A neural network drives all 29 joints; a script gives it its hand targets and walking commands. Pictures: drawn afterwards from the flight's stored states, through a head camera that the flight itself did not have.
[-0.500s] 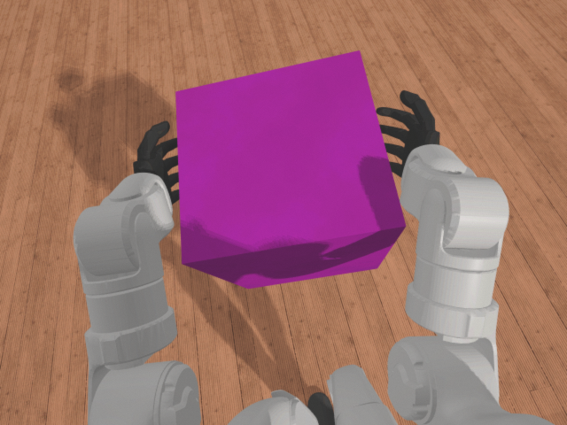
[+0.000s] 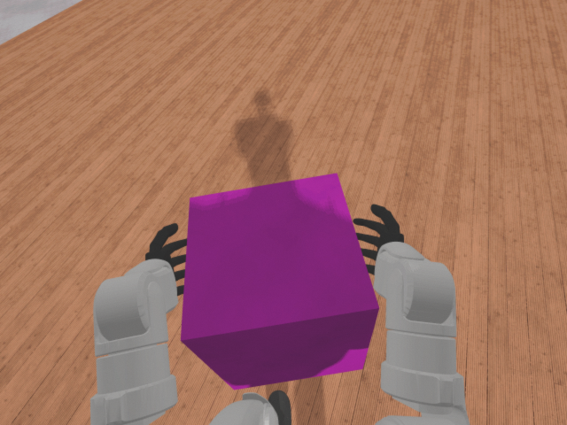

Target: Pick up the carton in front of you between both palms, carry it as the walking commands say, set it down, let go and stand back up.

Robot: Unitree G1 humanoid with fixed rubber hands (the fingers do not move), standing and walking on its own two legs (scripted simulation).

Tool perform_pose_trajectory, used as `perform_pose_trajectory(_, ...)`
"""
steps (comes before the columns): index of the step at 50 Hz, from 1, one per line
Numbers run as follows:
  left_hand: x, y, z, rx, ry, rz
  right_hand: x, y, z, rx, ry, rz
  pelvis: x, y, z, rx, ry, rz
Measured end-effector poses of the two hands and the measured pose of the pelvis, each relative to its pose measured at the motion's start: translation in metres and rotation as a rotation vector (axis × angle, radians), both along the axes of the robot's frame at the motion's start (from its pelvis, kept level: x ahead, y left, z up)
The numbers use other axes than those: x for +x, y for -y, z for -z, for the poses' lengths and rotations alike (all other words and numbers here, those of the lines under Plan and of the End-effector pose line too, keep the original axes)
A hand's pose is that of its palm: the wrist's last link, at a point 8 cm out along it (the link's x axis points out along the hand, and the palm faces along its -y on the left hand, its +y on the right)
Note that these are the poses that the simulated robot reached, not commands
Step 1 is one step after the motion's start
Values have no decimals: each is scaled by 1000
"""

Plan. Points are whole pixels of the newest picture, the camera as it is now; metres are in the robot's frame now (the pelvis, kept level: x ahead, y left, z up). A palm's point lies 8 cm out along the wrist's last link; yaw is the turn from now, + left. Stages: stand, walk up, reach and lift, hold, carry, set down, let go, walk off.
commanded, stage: carry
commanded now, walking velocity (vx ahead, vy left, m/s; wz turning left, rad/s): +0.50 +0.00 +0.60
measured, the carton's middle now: (281, 289) +0.33 +0.04 +0.00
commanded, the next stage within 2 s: none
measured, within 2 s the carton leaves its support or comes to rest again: neither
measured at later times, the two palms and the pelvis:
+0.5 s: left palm (265, 119) +0.64 +0.09 +0.09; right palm (425, 106) +0.66 -0.21 +0.09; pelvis +0.39 -0.06 -0.02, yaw +0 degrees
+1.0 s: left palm (308, 44) +0.99 +0.02 +0.07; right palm (430, 45) +0.92 -0.27 +0.08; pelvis +0.68 -0.06 -0.01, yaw -17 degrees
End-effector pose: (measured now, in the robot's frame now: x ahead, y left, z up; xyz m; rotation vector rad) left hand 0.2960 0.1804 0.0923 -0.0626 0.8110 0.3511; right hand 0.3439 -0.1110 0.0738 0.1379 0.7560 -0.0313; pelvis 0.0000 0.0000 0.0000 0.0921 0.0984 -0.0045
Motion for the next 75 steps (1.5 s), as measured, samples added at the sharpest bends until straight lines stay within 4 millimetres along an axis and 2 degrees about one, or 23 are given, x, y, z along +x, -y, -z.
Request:
perform_pose_trajectory(3, 41, -4, 13, -14, 30, -11, 40, -4, 11, -1, 40, 10, 59, -5, 11, -20, 19, -40)
perform_pose_trajectory(5, 78, -2, 20, 9, 62, 30, 71, -2, 13, -27, 86, 19, 96, -10, 24, -46, 19, -31)
perform_pose_trajectory(6, 96, 1, 24, 14, 69, 48, 85, 1, 15, -44, 103, 25, 108, -9, 26, -34, 5, -46)
perform_pose_trajectory(9, 134, 12, 36, 34, 15, 85, 114, 12, 23, -68, 75, 52, 141, -7, 21, -21, -9, -81)
perform_pose_trajectory(14, 173, 28, 49, 23, -112, 127, 147, 29, 33, -152, -57, 16, 207, 7, 2, -45, 10, -62)
perform_pose_trajectory(18, 220, 47, 34, -6, -40, 120, 195, 48, 9, -171, -5, 23, 266, 27, -3, -74, 37, -44)
perform_pose_trajectory(22, 290, 72, 9, 8, 105, 131, 263, 74, -19, -161, 137, 47, 336, 49, 8, -78, 47, -20)
perform_pose_trajectory(24, 327, 87, 5, 31, 144, 151, 297, 88, -22, -150, 178, 65, 373, 59, 19, -91, 44, -7)
perform_pose_trajectory(26, 359, 99, 5, 49, 125, 167, 324, 101, -18, -140, 159, 81, 402, 67, 20, -111, 37, -13)
perform_pose_trajectory(32, 424, 120, 4, 52, -3, 182, 383, 122, -12, -133, 27, 91, 463, 81, -1, -78, 23, 17)
perform_pose_trajectory(36, 479, 133, -10, 46, 29, 219, 425, 135, -26, -112, 56, 154, 499, 81, -9, -71, 7, 74)
perform_pose_trajectory(40, 540, 145, -16, 20, 69, 262, 469, 146, -36, -121, 93, 219, 546, 78, -10, -75, -15, 109)
perform_pose_trajectory(44, 601, 150, -4, 10, 47, 314, 515, 149, -28, -148, 66, 256, 604, 71, -4, -79, -28, 159)
perform_pose_trajectory(48, 665, 153, 15, 1, 50, 366, 564, 150, -12, -182, 49, 293, 661, 62, 12, -84, -27, 240)
perform_pose_trajectory(51, 702, 168, 23, -2, 18, 419, 583, 160, -4, -212, -23, 332, 690, 62, 6, -75, -26, 314)
perform_pose_trajectory(56, 756, 215, 21, -28, -15, 523, 600, 194, -4, -217, -91, 456, 742, 70, -7, -97, -30, 373)
perform_pose_trajectory(59, 792, 246, 11, -22, 26, 591, 618, 217, -11, -213, -64, 527, 774, 81, -9, -108, -25, 403)
perform_pose_trajectory(62, 830, 277, 0, -18, 82, 634, 645, 242, -20, -207, -12, 585, 810, 99, -6, -114, -21, 434)
perform_pose_trajectory(65, 869, 308, -8, -11, 134, 651, 679, 271, -25, -198, 38, 613, 849, 124, 3, -114, -19, 433)
perform_pose_trajectory(68, 908, 336, -4, -11, 166, 630, 724, 301, -19, -191, 71, 602, 887, 156, 19, -114, -12, 391)
perform_pose_trajectory(71, 938, 344, 6, 16, 104, 584, 768, 316, -8, -162, 8, 552, 914, 177, 15, -113, -18, 362)
perform_pose_trajectory(75, 970, 337, 9, 47, 20, 494, 823, 318, 1, -137, -73, 458, 952, 197, -1, -88, -16, 320)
